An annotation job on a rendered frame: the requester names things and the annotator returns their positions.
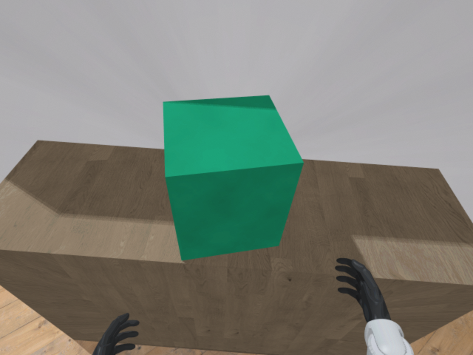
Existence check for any carton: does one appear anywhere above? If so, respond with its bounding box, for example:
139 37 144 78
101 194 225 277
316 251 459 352
163 95 304 260

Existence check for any pedestal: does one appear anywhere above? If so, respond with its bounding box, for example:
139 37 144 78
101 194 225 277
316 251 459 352
0 140 473 355

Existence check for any robot right hand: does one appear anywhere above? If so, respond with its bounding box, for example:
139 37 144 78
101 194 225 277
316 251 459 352
335 258 391 322

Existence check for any robot left hand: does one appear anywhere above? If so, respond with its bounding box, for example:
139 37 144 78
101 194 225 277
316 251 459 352
92 313 140 355

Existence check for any robot right forearm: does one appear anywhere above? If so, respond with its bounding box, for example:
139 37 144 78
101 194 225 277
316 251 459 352
364 319 414 355

